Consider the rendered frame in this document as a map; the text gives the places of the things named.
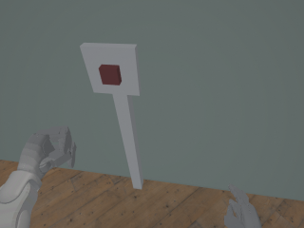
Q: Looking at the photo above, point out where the panel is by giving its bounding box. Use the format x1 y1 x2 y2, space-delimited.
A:
80 43 143 190

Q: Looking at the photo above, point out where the robot left forearm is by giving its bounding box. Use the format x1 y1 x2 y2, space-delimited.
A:
0 170 42 228

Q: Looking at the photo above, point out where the left robot hand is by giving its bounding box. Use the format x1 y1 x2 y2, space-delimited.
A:
17 125 77 179

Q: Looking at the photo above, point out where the button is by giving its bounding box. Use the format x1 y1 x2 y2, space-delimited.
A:
99 65 122 86

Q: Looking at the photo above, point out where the right robot hand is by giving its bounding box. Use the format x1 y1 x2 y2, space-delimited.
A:
224 183 262 228

